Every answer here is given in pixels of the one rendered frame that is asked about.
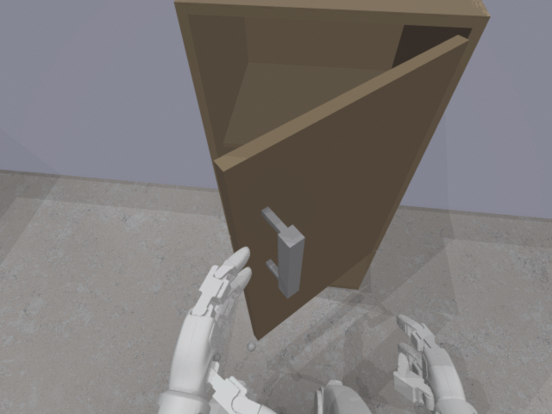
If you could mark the cupboard door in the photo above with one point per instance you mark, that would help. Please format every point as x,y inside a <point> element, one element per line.
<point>334,173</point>

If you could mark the robot left thigh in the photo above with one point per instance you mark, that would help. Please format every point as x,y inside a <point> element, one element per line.
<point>216,408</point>

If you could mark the robot thigh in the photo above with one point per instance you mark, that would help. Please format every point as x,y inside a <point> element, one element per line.
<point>336,399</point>
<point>216,408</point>

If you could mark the robot left hand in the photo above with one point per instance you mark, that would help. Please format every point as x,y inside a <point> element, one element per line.
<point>200,337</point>

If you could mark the handle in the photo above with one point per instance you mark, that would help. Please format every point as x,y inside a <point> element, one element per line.
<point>290,254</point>

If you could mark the robot right thigh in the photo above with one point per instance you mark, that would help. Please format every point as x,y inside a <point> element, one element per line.
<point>336,399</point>

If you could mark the robot left forearm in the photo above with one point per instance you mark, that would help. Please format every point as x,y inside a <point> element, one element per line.
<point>172,402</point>

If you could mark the robot right hand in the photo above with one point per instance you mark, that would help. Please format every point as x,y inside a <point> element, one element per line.
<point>433,377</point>

